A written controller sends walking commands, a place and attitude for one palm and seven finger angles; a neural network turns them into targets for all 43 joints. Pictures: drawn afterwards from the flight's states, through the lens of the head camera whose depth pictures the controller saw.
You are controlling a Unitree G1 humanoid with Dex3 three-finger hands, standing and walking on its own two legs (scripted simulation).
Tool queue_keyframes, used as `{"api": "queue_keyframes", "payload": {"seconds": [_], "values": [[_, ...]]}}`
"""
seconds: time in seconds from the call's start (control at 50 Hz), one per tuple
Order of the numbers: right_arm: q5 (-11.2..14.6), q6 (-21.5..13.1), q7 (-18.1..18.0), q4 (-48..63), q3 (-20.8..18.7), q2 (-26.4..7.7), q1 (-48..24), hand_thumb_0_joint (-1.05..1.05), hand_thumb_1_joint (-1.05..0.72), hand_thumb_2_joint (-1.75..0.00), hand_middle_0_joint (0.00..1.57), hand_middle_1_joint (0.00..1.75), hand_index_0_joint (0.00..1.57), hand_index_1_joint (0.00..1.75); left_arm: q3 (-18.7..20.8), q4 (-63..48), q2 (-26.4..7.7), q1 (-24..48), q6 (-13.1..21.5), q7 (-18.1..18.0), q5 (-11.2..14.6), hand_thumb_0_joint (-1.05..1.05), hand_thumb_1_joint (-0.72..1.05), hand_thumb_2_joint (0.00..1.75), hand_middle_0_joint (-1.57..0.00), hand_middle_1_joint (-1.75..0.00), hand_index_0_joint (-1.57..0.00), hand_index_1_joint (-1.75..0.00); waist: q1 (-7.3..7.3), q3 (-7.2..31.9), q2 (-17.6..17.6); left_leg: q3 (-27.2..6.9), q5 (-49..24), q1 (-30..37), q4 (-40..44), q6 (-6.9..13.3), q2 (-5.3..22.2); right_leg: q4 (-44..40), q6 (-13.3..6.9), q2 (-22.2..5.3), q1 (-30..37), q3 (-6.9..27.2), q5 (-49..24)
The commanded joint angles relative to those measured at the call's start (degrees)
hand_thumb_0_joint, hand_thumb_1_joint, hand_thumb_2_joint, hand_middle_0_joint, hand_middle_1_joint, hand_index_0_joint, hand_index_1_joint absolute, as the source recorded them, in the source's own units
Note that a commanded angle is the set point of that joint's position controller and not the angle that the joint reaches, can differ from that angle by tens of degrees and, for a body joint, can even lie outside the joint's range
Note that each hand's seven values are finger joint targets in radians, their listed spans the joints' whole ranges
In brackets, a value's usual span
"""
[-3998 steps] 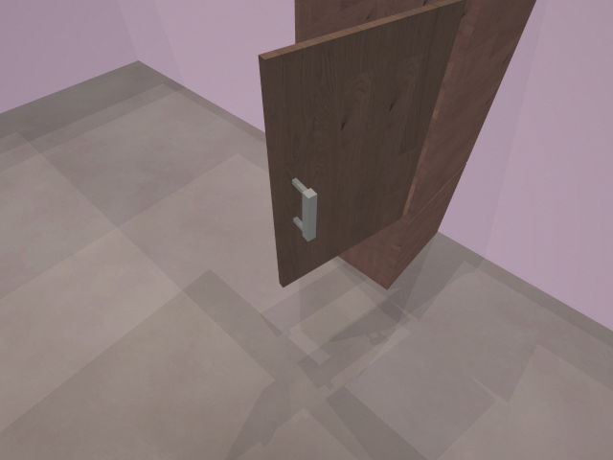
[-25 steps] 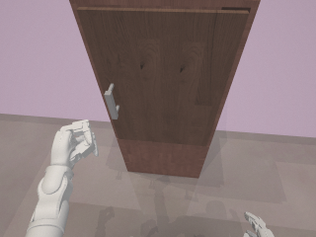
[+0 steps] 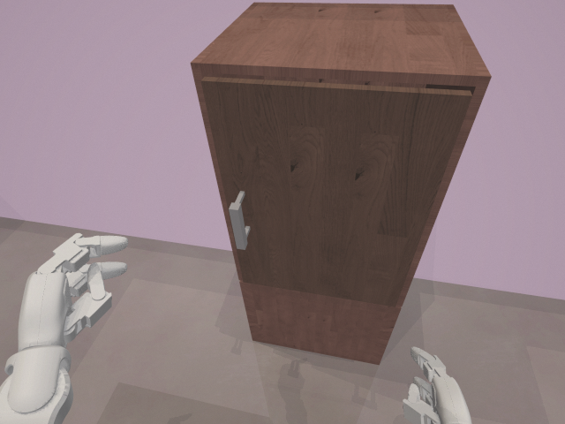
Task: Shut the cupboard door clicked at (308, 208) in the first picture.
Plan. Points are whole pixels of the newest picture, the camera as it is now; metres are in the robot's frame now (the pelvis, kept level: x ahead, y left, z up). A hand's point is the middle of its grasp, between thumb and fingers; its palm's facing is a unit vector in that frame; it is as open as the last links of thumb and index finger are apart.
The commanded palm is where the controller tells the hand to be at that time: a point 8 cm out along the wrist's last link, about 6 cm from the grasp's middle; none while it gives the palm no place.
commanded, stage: draw the hand back to the body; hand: left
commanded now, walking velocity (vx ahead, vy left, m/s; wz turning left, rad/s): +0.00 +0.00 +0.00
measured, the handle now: (241, 220) +0.53 +0.17 -0.06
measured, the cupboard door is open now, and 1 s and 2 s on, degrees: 0 0 0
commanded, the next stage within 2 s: step back with the hand held close in 0.54 s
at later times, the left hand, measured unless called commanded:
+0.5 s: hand (68, 308) +0.18 +0.26 +0.16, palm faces +0.47 -0.79 -0.39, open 7.4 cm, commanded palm +0.14 +0.29 +0.17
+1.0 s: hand (47, 312) +0.18 +0.28 +0.16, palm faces +0.40 -0.77 -0.49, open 7.4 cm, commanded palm +0.12 +0.31 +0.17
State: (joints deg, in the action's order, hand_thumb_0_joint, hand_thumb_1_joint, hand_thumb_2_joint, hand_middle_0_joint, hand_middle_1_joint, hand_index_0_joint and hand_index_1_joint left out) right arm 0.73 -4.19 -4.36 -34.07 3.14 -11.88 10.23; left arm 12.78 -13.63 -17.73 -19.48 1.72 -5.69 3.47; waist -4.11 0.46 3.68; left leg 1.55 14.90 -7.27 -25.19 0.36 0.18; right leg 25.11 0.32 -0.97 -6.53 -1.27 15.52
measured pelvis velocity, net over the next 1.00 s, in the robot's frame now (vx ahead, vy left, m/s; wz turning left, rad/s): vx -0.03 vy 0.01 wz -0.03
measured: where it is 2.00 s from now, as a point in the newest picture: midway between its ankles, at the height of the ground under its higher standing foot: outside the picture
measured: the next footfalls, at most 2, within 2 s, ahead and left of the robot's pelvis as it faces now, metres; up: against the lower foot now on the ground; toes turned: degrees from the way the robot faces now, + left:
right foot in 1.68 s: -0.09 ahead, -0.11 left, +0.00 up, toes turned +7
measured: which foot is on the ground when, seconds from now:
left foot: down 0.00-1.00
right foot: down 0.00-1.00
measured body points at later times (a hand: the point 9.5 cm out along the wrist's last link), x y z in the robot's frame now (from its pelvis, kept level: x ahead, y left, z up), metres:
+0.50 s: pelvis -0.01 -0.01 +0.00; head -0.03 -0.03 +0.45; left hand +0.15 +0.30 +0.18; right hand +0.18 -0.23 -0.08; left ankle -0.01 +0.11 -0.74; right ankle -0.02 -0.12 -0.74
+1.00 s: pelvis -0.03 +0.01 +0.00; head -0.03 -0.01 +0.45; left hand +0.15 +0.32 +0.19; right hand +0.14 -0.24 -0.09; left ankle -0.01 +0.11 -0.74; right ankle -0.02 -0.12 -0.74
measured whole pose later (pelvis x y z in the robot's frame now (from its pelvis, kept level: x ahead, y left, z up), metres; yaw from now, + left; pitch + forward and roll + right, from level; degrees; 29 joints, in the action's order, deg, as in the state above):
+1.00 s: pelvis -0.03 +0.01 +0.00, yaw -1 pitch +0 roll +0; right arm 1.1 -0.1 -5.3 -33.3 -1.4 -14.3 11.0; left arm 22.8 -23.1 -23.1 -29.9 7.9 -7.7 3.8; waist -0.7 0.1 3.2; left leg 3.3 12.7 -14.2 -26.8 1.5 0.0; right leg 26.0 1.5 -1.3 -13.7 0.4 12.3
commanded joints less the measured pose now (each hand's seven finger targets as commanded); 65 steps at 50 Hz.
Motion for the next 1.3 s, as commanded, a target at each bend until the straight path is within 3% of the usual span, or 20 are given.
{"api": "queue_keyframes", "payload": {"seconds": [0.0,0.02,0.06,0.12,0.14,0.16,0.22,0.4,0.52,0.64,0.66,0.7,0.76,0.82,0.92,1.06,1.12,1.16,1.22,1.28], "values": [[-0.55,-3.35,-0.38,8.54,-2.71,-5.90,-6.07,0.00,-0.90,-0.90,0.20,0.30,0.20,0.30,9.58,-17.29,-11.73,4.63,4.25,-0.81,-0.15,0.00,0.90,0.90,-0.39,-0.51,-0.39,-0.51,0.53,6.31,1.32,-0.49,-18.26,3.06,3.85,0.34,1.22,-3.04,-1.02,0.46,1.86,-1.19,-16.49],[-0.75,-3.59,-0.36,8.20,-2.86,-6.28,-6.20,0.00,-0.90,-0.90,0.20,0.30,0.20,0.30,11.58,-16.70,-13.15,2.29,4.13,-0.82,0.04,0.00,0.90,0.90,-0.36,-0.48,-0.36,-0.48,0.01,5.59,-0.69,-0.62,-18.33,2.17,3.81,0.50,1.29,-3.58,-0.95,0.59,2.24,-1.11,-17.03],[-0.53,-3.64,-0.10,8.25,-2.96,-5.97,-6.33,0.00,-0.90,-0.90,0.20,0.30,0.20,0.30,11.78,-19.79,-12.65,2.11,4.56,-0.83,0.03,0.00,0.90,0.90,-0.31,-0.42,-0.31,-0.42,0.32,6.03,1.41,-0.29,-18.52,2.57,3.72,0.32,1.20,-3.19,-0.95,0.30,2.52,-1.13,-16.82],[-0.52,-4.15,-0.15,7.88,-3.38,-6.21,-6.57,0.00,-0.90,-0.90,0.20,0.30,0.20,0.30,15.05,-19.79,-14.24,-1.41,4.58,-0.93,0.41,0.00,0.90,0.90,-0.23,-0.33,-0.23,-0.33,-0.20,4.11,-0.55,-0.20,-17.62,2.00,3.63,0.64,1.35,-4.18,-0.79,0.54,1.63,-0.96,-16.63],[-0.40,-4.06,-0.12,7.82,-3.33,-6.05,-6.31,0.00,-0.90,-0.90,0.20,0.30,0.20,0.30,15.03,-21.07,-13.95,-0.82,4.81,-0.97,0.38,0.00,0.90,0.90,-0.20,-0.30,-0.20,-0.30,0.04,4.47,1.44,-0.20,-17.00,2.07,3.98,0.39,1.31,-3.67,-0.87,0.27,1.93,-1.00,-15.44],[-0.44,-4.14,-0.13,7.47,-3.25,-6.01,-6.37,0.00,-0.90,-0.90,0.20,0.30,0.20,0.30,13.18,-19.02,-11.90,-0.88,4.70,-0.83,0.30,0.00,0.90,0.90,-0.20,-0.30,-0.20,-0.30,0.45,1.77,0.22,-0.22,-15.46,1.43,4.29,0.35,1.40,-4.00,-0.77,0.39,0.23,-1.32,-13.90],[-0.32,-4.25,-0.32,7.06,-3.84,-6.82,-6.21,0.00,-0.90,-0.90,0.20,0.30,0.20,0.30,11.95,-16.06,-10.80,-0.57,4.54,-0.63,0.30,0.00,0.90,0.90,-0.20,-0.30,-0.20,-0.30,0.79,-0.33,-2.28,-0.17,-12.26,1.38,4.75,0.95,1.49,-5.48,-0.57,0.43,-1.48,-0.97,-11.07],[-0.54,-5.48,-0.86,7.12,-3.88,-6.29,-6.84,0.00,-0.90,-0.90,0.20,0.30,0.20,0.30,14.45,-21.04,-14.07,0.83,6.12,-1.56,-0.12,0.00,0.90,0.90,-0.20,-0.30,-0.20,-0.30,-0.24,4.64,0.65,0.18,-12.57,2.42,4.21,1.15,0.65,-4.51,-0.77,0.06,1.37,-0.47,-11.94],[-0.45,-5.58,-0.92,6.52,-4.02,-6.23,-6.87,0.00,-0.90,-0.90,0.20,0.30,0.20,0.30,14.66,-17.56,-13.28,-1.07,5.89,-1.10,0.33,0.00,0.90,0.90,-0.20,-0.30,-0.20,-0.30,-0.06,0.32,-0.83,0.64,-11.26,1.59,4.41,1.21,1.09,-6.58,-0.63,0.23,-0.53,0.01,-10.76],[-0.28,-5.37,-0.72,6.79,-4.02,-6.13,-6.87,0.00,-0.90,-0.90,0.20,0.30,0.20,0.30,13.41,-17.82,-12.26,-0.15,6.18,-0.81,0.46,0.00,0.90,0.90,-0.20,-0.30,-0.20,-0.30,0.21,0.36,0.54,0.63,-9.33,1.89,5.20,1.21,1.10,-6.81,-0.56,0.04,-0.54,0.30,-7.94],[0.19,-4.14,-0.45,8.31,-4.66,-7.96,-6.77,0.00,-0.90,-0.90,0.20,0.30,0.20,0.30,18.54,-20.06,-17.50,4.49,8.31,-1.60,0.11,0.00,0.90,0.90,-0.20,-0.30,-0.20,-0.30,2.65,-1.24,-0.18,-0.14,-4.35,-2.22,1.48,2.00,2.02,-10.30,-1.16,-3.17,-6.11,6.73,-7.97],[-0.17,-2.74,-0.33,7.37,-5.02,-7.45,-6.02,0.00,-0.90,-0.90,0.20,0.30,0.20,0.30,14.67,-16.52,-13.36,-1.67,9.14,-1.57,-0.20,0.00,0.90,0.90,-0.20,-0.30,-0.20,-0.30,3.30,-0.31,-5.00,-0.92,-3.55,-2.55,-1.64,1.80,1.40,-11.66,-2.18,-5.71,-8.58,8.35,-6.45],[-0.18,-1.53,-0.41,7.81,-5.60,-7.56,-5.44,0.00,-0.90,-0.90,0.20,0.30,0.20,0.30,15.48,-18.28,-14.09,-4.76,10.36,-2.10,-0.29,0.00,0.90,0.90,-0.20,-0.30,-0.20,-0.30,3.52,4.34,-3.01,-1.26,-7.38,-2.51,-1.51,1.46,1.89,-8.05,-2.62,-6.34,-6.74,6.88,-11.74],[-0.16,-0.56,-1.08,8.76,-5.95,-8.26,-5.69,0.00,-0.90,-0.90,0.20,0.30,0.20,0.30,17.25,-19.78,-15.78,-6.95,10.69,-2.71,-0.06,0.00,0.90,0.90,-0.20,-0.30,-0.20,-0.30,3.39,6.92,0.04,-2.26,-15.77,-2.27,1.35,1.27,3.30,-3.26,-1.20,-3.78,-4.19,3.40,-18.48],[0.09,1.27,-1.59,10.55,-6.35,-8.57,-5.31,0.00,-0.90,-0.90,0.20,0.30,0.20,0.30,18.61,-21.21,-16.96,-8.58,10.15,-3.16,0.14,0.00,0.90,0.90,-0.20,-0.30,-0.20,-0.30,3.25,9.83,0.39,-2.73,-22.43,-4.52,2.11,1.14,4.66,1.29,-0.31,-2.30,-0.45,2.50,-24.02],[0.44,1.61,-1.57,11.47,-6.34,-8.54,-4.44,0.00,-0.90,-0.90,0.20,0.30,0.20,0.30,18.16,-22.31,-15.96,-10.84,10.57,-3.88,-0.16,0.00,0.90,0.90,-0.20,-0.30,-0.20,-0.30,3.58,7.42,-0.68,-3.87,-6.98,-14.32,4.73,2.04,5.26,2.28,0.19,-1.55,0.63,3.40,-15.61],[0.25,1.00,-1.76,11.48,-6.54,-9.16,-4.36,0.00,-0.90,-0.90,0.20,0.30,0.20,0.30,20.27,-23.02,-17.76,-10.28,11.63,-4.33,-0.90,0.00,0.90,0.90,-0.20,-0.30,-0.20,-0.30,3.69,5.43,1.53,-5.46,6.17,-22.12,7.52,3.38,5.98,3.61,0.57,-0.55,3.14,3.59,-11.14],[0.44,0.37,-1.62,11.61,-6.38,-8.95,-3.74,0.00,-0.90,-0.90,0.20,0.30,0.20,0.30,19.08,-23.78,-16.09,-9.63,12.41,-4.35,-1.20,0.00,0.90,0.90,-0.20,-0.30,-0.20,-0.30,3.96,4.57,2.33,-6.62,12.42,-26.26,8.86,4.01,6.63,5.51,0.64,0.07,4.48,3.41,-9.65],[-0.02,-0.87,-1.84,11.16,-6.51,-9.55,-3.59,0.00,-0.90,-0.90,0.20,0.30,0.20,0.30,20.53,-24.24,-17.12,-8.62,13.38,-4.52,-1.90,0.00,0.90,0.90,-0.20,-0.30,-0.20,-0.30,3.89,3.72,5.27,-8.70,19.37,-32.00,11.34,5.14,8.30,9.43,1.15,1.51,6.78,2.74,-8.57],[-0.02,-1.95,-1.63,10.63,-6.39,-9.08,-2.50,0.00,-0.90,-0.90,0.20,0.30,0.20,0.30,18.96,-24.06,-15.11,-6.83,13.96,-4.57,-2.33,0.00,0.90,0.90,-0.20,-0.30,-0.20,-0.30,4.10,3.09,4.20,-8.54,22.25,-35.38,9.70,5.48,8.76,11.19,1.04,1.44,7.47,3.22,-7.65]]}}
